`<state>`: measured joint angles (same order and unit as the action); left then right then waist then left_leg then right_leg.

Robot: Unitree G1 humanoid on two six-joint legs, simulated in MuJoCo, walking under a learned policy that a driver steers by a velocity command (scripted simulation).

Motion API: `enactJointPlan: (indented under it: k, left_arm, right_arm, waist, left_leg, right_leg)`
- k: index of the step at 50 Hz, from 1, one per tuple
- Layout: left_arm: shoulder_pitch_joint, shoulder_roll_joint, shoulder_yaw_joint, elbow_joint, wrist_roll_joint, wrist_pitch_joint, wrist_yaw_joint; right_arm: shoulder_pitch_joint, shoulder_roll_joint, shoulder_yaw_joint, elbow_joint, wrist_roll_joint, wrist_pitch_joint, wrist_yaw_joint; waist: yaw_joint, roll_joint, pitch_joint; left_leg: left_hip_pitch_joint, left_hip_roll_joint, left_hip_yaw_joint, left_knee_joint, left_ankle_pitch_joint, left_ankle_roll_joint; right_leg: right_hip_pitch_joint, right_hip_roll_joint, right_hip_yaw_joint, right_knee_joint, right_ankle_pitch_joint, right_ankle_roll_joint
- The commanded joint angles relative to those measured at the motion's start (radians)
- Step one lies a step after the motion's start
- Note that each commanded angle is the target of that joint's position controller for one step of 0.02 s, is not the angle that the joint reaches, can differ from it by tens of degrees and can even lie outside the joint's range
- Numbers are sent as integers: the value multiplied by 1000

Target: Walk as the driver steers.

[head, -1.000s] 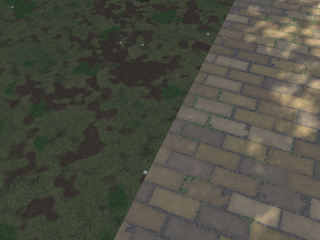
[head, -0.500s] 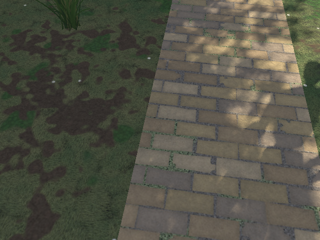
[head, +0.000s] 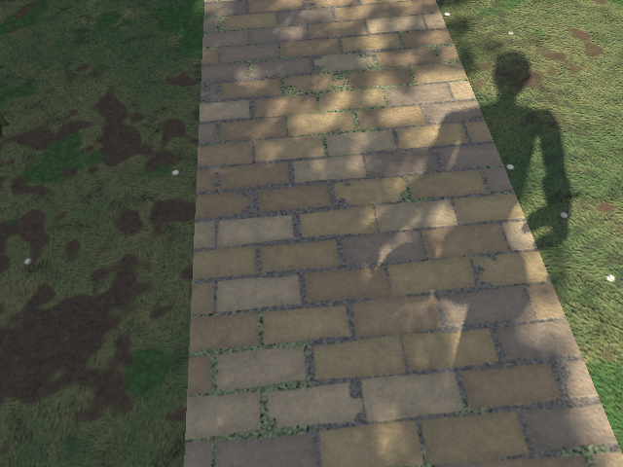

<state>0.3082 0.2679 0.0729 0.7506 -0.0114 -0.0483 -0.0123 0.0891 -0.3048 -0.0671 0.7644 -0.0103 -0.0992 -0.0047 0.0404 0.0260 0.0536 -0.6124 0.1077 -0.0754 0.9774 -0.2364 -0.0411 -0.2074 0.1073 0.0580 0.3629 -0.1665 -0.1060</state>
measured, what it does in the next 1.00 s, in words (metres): walks ahead, turning right: left foot, then right foot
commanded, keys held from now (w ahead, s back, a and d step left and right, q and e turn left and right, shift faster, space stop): w+e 0.54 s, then e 0.32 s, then q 0.14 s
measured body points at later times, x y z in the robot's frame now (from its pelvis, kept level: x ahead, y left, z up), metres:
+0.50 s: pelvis +0.28 +0.05 +0.00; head +0.31 +0.04 +0.45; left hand +0.50 +0.27 -0.10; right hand +0.27 -0.24 -0.12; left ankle +0.30 +0.15 -0.75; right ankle +0.28 -0.11 -0.67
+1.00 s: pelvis +0.45 -0.06 -0.01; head +0.48 -0.10 +0.44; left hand +0.73 +0.08 -0.10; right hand +0.44 -0.38 -0.13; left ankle +0.57 +0.07 -0.69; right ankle +0.48 -0.16 -0.75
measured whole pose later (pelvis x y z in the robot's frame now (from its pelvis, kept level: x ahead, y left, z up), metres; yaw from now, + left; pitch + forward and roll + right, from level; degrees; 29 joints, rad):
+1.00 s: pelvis +0.45 -0.06 -0.01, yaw -32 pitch +2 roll +0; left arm 0.16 0.28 0.06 0.63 0.02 -0.01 0.00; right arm 0.10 -0.32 -0.04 0.76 0.00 -0.01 -0.02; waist 0.01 0.04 0.08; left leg -0.57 0.07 -0.05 1.00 -0.37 -0.08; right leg -0.38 0.10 0.03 0.44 -0.09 -0.09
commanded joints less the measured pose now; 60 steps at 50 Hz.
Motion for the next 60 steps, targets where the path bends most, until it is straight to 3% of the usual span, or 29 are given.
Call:
enactJointPlan:
  k: [1, 4, 8, 11, 12, 13, 14, 15, 16, 17, 19, 25, 30, 34, 36, 37, 38, 39, 40, 41, 42, 44, 48, 50, 54, 57, 58, 59, 60]
  left_arm:
    - [-27, 180, 46, -76, -5, -16, 24]
    - [15, 183, 49, -63, -9, -7, 29]
    - [60, 170, 48, -42, -15, 3, 34]
    - [34, 162, 47, -50, -10, 13, 38]
    - [28, 125, 33, -59, -6, 12, 35]
    - [44, 67, 10, -78, 12, 10, 32]
    - [185, 26, -2, -106, -25, 1, 31]
    - [167, 138, 15, -77, -34, 2, 35]
    - [58, 187, 29, -91, -26, 7, 34]
    - [8, 178, 30, -99, -17, 11, 36]
    - [-18, 145, 33, -115, -12, 14, 25]
    - [-85, 80, 16, -162, -13, 31, 13]
    - [-214, 53, 2, -198, -2, 15, -19]
    - [-211, 97, 25, -224, 1, 24, -44]
    - [-42, 161, 61, -186, 5, 30, -42]
    - [76, 211, 85, -156, 7, 34, -23]
    - [81, 296, 91, -158, 4, 42, 5]
    - [15, 335, 83, -228, 28, 27, -5]
    - [-12, 255, 68, -244, 20, 24, -15]
    - [-58, 220, 56, -237, 8, 19, -16]
    - [-92, 197, 50, -229, -3, 21, -11]
    - [-148, 170, 37, -235, 11, 30, 1]
    - [-169, 130, 16, -196, 32, 18, 13]
    - [-189, 98, 2, -170, 39, 20, 17]
    - [-180, 112, -3, -120, 47, 29, 8]
    - [-164, 67, -24, -84, 35, 31, 3]
    - [-133, 54, -28, -71, 44, 28, 4]
    - [-61, 63, -21, -59, 41, 24, 2]
    - [-112, 65, -22, -60, 42, 28, 8]
  right_arm:
    - [-43, -52, -10, -65, -5, 0, -1]
    - [-138, -38, 0, -94, 8, -8, 13]
    - [-171, -81, -11, -116, 19, -23, 29]
    - [-59, -115, -29, -89, 19, -39, 30]
    - [47, -146, -44, -66, 8, -45, 24]
    - [200, -200, -57, -52, -6, -45, 15]
    - [268, -262, -73, -14, -10, -29, 22]
    - [233, -159, -49, -36, 14, -25, 28]
    - [189, -104, -34, -47, 16, -18, 22]
    - [140, -91, -27, -52, 5, -12, 21]
    - [105, -63, -16, -36, -7, -10, 15]
    - [124, -110, -34, 6, 5, -19, 9]
    - [119, -143, -37, 20, 11, 8, -5]
    - [137, -192, -51, 28, 42, 35, -16]
    - [108, -199, -57, 15, 60, 46, -22]
    - [121, -166, -45, 11, 51, 44, -20]
    - [186, -33, -6, -18, -24, 43, -9]
    - [274, -66, 8, -40, -12, 33, 4]
    - [182, -159, -14, -33, 15, 31, 10]
    - [111, -156, -12, -61, 26, 33, 7]
    - [100, -137, -9, -48, 13, 40, -7]
    - [123, -151, -15, -39, 9, 65, -16]
    - [170, -79, 5, -4, 4, 91, -25]
    - [155, -49, 17, 5, 6, 99, -24]
    - [71, -77, 11, -10, 9, 107, -24]
    - [96, -67, 14, 2, -15, 96, -18]
    - [98, -104, 10, -8, -22, 92, -18]
    - [69, -164, -4, -4, -13, 92, -21]
    - [75, -113, -1, 12, -7, 90, -14]
  waist:
    - [-18, -74, -51]
    - [25, -103, -38]
    - [29, -120, -40]
    - [-39, -160, -68]
    - [-91, -143, -144]
    - [-144, -23, -293]
    - [-71, 345, -388]
    - [-94, 216, -306]
    - [-119, 122, -186]
    - [-102, 50, -120]
    - [-67, 72, -61]
    - [-65, 48, -31]
    - [-99, 34, 6]
    - [-70, 75, -42]
    - [32, 67, -126]
    - [93, 9, -187]
    - [11, -274, -265]
    - [-32, -323, -483]
    - [36, -131, -481]
    - [19, -102, -350]
    - [-13, -24, -261]
    - [-64, -64, -206]
    - [-82, -84, -239]
    - [-74, -111, -238]
    - [-34, -138, -142]
    - [-62, -95, -99]
    - [-43, -44, -91]
    - [22, 73, -75]
    - [-14, 96, -75]
  left_leg:
    - [16, -32, 22, -200, 185, -33]
    - [94, -80, 32, -384, 329, -33]
    - [119, -95, -10, -484, 290, -5]
    - [258, -105, 9, -531, 185, 44]
    - [435, -71, -7, -539, 182, 80]
    - [701, 101, -179, -520, 111, 138]
    - [975, 302, -664, -638, -151, 293]
    - [927, 300, -704, -684, -358, 266]
    - [808, 260, -537, -695, -314, 225]
    - [687, 220, -409, -708, -171, 205]
    - [546, 163, -245, -749, 9, 197]
    - [535, 162, -18, -831, 222, 235]
    - [529, 111, 194, -784, 501, 187]
    - [621, 138, 236, -638, 746, 150]
    - [607, 117, 260, -397, 845, 115]
    - [492, 66, 276, -173, 682, 66]
    - [194, -41, 269, 160, -234, 11]
    - [-27, -178, 67, 464, -521, -25]
    - [-58, -113, -39, 471, -405, -10]
    - [-84, -89, -20, 410, -315, 1]
    - [-73, -53, -17, 334, -255, -5]
    - [39, -29, -13, 249, -205, -12]
    - [176, -23, 24, 60, -141, -41]
    - [262, -7, 26, -79, -54, -43]
    - [326, -27, 34, -263, -29, -24]
    - [446, -33, 35, -510, 116, 14]
    - [464, 37, -41, -543, 223, 40]
    - [429, 61, -51, -519, 161, 73]
    - [316, 28, -43, -556, -44, 76]
  right_leg:
    - [-20, -211, 195, -147, 215, -152]
    - [-50, -191, 194, -134, 109, -114]
    - [49, -236, 299, -40, 51, -97]
    - [81, -237, 353, 74, 120, -67]
    - [43, -183, 316, 209, 159, -36]
    - [-86, -112, 225, 493, -5, 4]
    - [-447, 7, 119, 800, -440, 66]
    - [-559, -80, 149, 923, -404, 77]
    - [-584, -112, 121, 944, -309, 82]
    - [-547, -147, 92, 925, -239, 87]
    - [-480, -201, 88, 851, -164, 87]
    - [-533, -236, 46, 663, -24, 114]
    - [-422, -194, -63, 363, 195, 106]
    - [-309, -131, -118, 260, 112, 60]
    - [-103, -66, -142, 176, 114, 7]
    - [102, -63, -102, 103, 267, -34]
    - [366, -299, 205, 186, 741, -111]
    - [544, -519, 675, 107, 679, -359]
    - [487, -457, 569, 56, 560, -309]
    - [369, -401, 446, 43, 487, -256]
    - [240, -347, 375, 27, 429, -206]
    - [46, -316, 302, -10, 429, -184]
    - [-71, -289, 164, -18, 534, -172]
    - [-109, -262, 106, -40, 385, -142]
    - [-156, -264, 158, -84, -34, -121]
    - [-179, -214, 160, -35, -219, -32]
    - [-185, -170, 135, 19, -246, 15]
    - [-193, -108, 74, 30, -235, 48]
    - [-86, -92, 29, 62, -164, 71]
